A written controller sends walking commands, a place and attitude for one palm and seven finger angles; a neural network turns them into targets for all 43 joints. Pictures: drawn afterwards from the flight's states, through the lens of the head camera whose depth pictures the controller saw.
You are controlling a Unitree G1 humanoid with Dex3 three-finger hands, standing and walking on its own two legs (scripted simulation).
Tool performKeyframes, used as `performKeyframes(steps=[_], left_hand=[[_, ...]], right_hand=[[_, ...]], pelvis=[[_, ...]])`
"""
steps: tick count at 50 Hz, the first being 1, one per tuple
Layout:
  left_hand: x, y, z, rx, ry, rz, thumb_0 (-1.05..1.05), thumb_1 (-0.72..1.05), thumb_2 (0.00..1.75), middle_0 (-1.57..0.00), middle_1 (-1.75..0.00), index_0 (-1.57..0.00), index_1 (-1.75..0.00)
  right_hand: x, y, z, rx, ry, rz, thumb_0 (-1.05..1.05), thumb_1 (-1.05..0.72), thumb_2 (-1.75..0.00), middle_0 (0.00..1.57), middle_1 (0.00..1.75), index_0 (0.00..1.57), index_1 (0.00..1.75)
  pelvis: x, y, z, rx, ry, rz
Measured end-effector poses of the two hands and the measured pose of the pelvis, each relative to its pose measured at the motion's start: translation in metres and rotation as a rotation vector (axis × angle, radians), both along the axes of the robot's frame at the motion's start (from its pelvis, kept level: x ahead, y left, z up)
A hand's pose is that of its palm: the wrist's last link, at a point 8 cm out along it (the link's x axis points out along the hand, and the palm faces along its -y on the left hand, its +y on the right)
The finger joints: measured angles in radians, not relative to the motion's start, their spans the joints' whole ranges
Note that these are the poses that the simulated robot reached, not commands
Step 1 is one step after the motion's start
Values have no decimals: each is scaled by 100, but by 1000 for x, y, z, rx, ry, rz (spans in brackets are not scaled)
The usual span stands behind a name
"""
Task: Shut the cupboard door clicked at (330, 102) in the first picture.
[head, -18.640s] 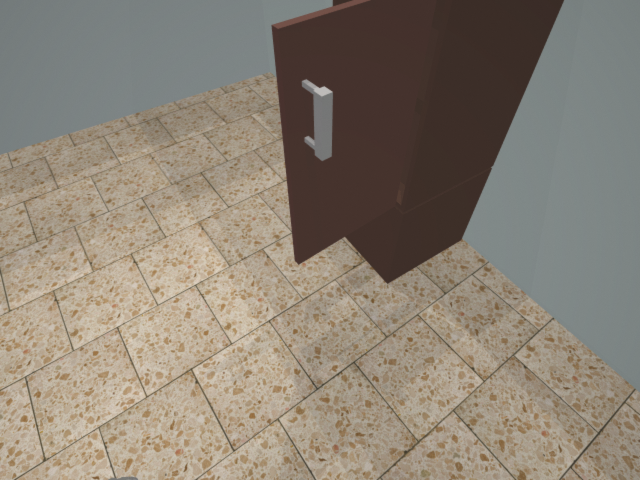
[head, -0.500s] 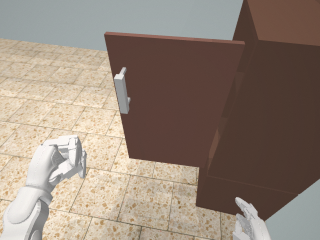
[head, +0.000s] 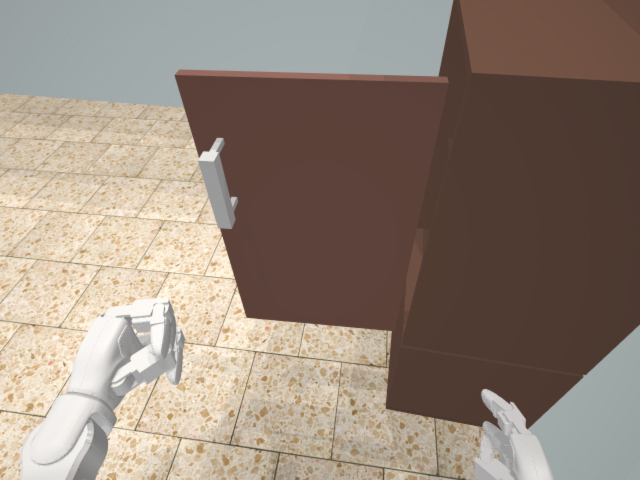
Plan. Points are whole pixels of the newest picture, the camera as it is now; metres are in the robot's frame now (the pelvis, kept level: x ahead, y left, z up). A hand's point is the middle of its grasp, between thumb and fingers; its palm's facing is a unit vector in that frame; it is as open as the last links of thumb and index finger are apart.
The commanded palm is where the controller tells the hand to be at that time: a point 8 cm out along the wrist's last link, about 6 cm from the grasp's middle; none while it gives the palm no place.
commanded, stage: bring the fist close to the handle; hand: left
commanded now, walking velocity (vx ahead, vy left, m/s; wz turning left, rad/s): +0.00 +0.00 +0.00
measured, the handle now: (222, 183) +0.51 +0.20 +0.11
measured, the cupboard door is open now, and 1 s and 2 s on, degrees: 94 94 89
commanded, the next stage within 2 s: push the door shut along its arc in 1.32 s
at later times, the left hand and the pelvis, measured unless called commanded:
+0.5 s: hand (197, 270) +0.33 +0.18 +0.11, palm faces -0.02 -1.00 -0.05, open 3.1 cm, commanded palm +0.31 +0.22 +0.11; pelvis +0.02 -0.01 +0.00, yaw -1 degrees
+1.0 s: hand (232, 234) +0.40 +0.16 +0.11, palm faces -0.05 -1.00 -0.03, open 3.1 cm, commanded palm +0.37 +0.21 +0.11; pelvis +0.02 +0.00 +0.00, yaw -1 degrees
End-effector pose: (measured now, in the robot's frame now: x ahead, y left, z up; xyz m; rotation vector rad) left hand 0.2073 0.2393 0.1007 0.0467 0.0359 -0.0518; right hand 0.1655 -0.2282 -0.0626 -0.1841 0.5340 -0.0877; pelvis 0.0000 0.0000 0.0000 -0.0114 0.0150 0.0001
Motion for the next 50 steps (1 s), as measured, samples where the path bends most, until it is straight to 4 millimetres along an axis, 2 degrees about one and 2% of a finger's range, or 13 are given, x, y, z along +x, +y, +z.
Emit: performKeyframes(steps=[4,9,16,25,33,39,44,50], left_hand=[[12,5,8,10,-67,47,2,89,90,-130,-150,-131,-150],[41,6,20,18,-123,46,2,89,90,-130,-150,-131,-150],[78,-8,5,-8,-9,-26,2,90,90,-130,-150,-130,-150],[101,-5,15,0,-92,33,2,90,90,-130,-150,-130,-150],[124,-14,5,-13,-27,-5,2,90,90,-130,-150,-130,-150],[142,-19,17,-19,-88,8,2,90,90,-130,-150,-130,-150],[157,-21,15,-12,-54,10,2,90,90,-130,-150,-130,-150],[173,-29,7,-21,-19,7,2,90,90,-130,-150,-130,-150]], right_hand=[[0,-5,-3,-10,17,4,1,-90,-90,20,30,21,30],[-2,-11,-9,-11,47,-4,1,-90,-90,20,30,21,30],[-10,-22,-14,-7,85,-62,1,-90,-90,20,30,21,30],[-10,-25,-14,-16,126,-72,1,-90,-90,20,30,21,29],[-4,-17,-18,-6,154,-72,1,-90,-90,20,30,21,29],[-4,-11,-19,1,171,-69,1,-90,-90,20,30,21,29],[-10,-10,-21,9,202,-78,1,-90,-90,20,30,21,30],[-27,-14,-28,-1,265,-102,1,-90,-90,20,30,21,30]], pelvis=[[-1,-5,-1,1,-1,7],[0,-9,-1,2,7,9],[7,-8,0,13,31,-12],[18,-6,1,18,43,-21],[21,-1,2,14,55,-18],[23,1,2,14,58,-21],[22,3,2,12,61,-20],[18,4,2,11,68,-24]])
